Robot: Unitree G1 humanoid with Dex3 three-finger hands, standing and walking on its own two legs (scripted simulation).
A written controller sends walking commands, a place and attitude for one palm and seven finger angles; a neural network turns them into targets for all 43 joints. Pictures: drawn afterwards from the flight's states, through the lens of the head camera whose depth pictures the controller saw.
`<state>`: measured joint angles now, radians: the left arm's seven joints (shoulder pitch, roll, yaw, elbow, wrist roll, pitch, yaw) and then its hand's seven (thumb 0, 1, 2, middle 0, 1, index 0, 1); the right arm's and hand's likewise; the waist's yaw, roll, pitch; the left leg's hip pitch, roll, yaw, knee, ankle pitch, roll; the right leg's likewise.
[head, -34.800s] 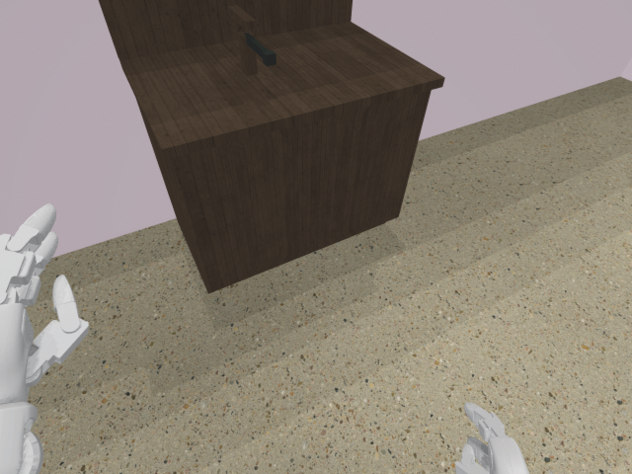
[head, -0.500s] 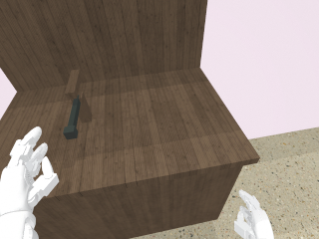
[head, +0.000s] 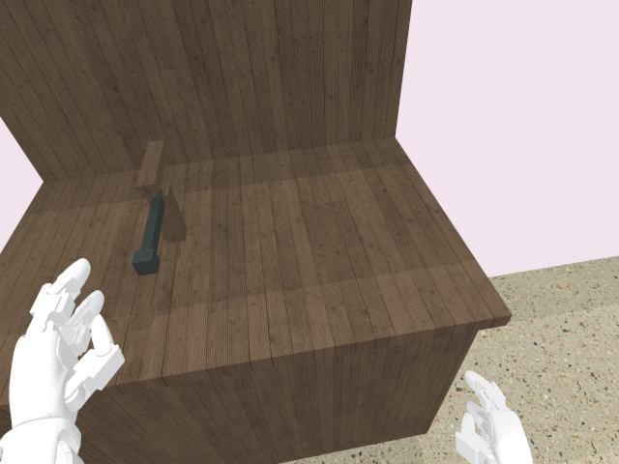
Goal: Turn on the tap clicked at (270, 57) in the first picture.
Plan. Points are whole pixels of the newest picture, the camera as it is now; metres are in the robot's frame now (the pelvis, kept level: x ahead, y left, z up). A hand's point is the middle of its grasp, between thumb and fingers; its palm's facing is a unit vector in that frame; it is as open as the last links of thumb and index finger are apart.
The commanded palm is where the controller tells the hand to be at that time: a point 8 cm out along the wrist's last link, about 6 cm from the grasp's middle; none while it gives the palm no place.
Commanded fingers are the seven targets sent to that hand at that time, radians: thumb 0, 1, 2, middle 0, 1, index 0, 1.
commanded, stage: turn the palm inward beside the body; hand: left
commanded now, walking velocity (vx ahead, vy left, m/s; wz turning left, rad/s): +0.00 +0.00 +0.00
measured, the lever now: (146, 262) +0.35 +0.29 +0.08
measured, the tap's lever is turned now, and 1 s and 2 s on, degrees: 0 0 0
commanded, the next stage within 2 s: reach beside the lever's end, fingers flat in 0.30 s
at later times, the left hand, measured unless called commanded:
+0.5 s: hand (136, 350) +0.19 +0.21 +0.13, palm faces +0.46 -0.88 -0.14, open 7.4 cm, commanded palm +0.14 +0.26 +0.14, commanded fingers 0.00 0.90 0.90 -0.20 -0.30 -0.20 -0.30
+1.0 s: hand (118, 324) +0.22 +0.25 +0.12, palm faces +0.51 -0.85 -0.14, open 7.4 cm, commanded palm +0.18 +0.29 +0.12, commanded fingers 0.00 0.90 0.90 -0.19 -0.27 -0.19 -0.27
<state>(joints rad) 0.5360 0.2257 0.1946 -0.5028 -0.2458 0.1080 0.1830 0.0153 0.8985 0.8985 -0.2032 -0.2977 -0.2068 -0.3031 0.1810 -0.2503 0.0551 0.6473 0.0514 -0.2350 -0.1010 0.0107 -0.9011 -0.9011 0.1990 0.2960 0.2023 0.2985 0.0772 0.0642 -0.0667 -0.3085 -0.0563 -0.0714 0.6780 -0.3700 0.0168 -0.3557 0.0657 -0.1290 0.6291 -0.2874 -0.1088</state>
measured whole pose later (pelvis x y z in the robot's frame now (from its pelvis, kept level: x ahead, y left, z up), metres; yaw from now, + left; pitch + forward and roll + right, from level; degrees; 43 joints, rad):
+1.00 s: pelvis +0.00 -0.01 +0.00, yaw +0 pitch +2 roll +0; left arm 0.34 0.26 0.29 -0.25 -0.27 0.08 0.18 0.02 0.90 0.90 -0.20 -0.29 -0.20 -0.30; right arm 0.16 -0.26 0.03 0.70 0.07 -0.19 -0.12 0.01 -0.90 -0.90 0.20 0.30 0.20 0.30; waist 0.06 0.06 -0.05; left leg -0.34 -0.04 -0.08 0.68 -0.37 0.00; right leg -0.38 0.08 -0.14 0.62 -0.29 -0.12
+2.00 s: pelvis -0.01 +0.02 +0.00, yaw -1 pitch +3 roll +0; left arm 0.00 0.29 0.35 0.21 -0.22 -0.08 0.13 0.02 0.90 0.90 -0.16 -0.17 -0.16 -0.17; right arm 0.16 -0.26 0.03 0.71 0.04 -0.16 -0.13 0.01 -0.90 -0.90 0.20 0.30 0.20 0.30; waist 0.03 0.04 -0.04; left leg -0.36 -0.06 -0.04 0.64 -0.33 0.04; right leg -0.41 0.06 -0.10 0.58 -0.24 -0.09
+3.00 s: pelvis +0.01 +0.03 +0.00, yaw -2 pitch +7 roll -1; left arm -0.08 0.29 0.38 0.36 -0.20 -0.17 0.10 0.02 0.90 0.90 -0.15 -0.15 -0.16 -0.15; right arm 0.20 -0.25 0.02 0.69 0.03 -0.10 -0.11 0.01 -0.90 -0.90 0.20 0.30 0.20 0.30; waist 0.01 0.03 -0.07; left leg -0.44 -0.07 -0.03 0.69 -0.37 0.06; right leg -0.48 0.06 -0.09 0.62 -0.26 -0.07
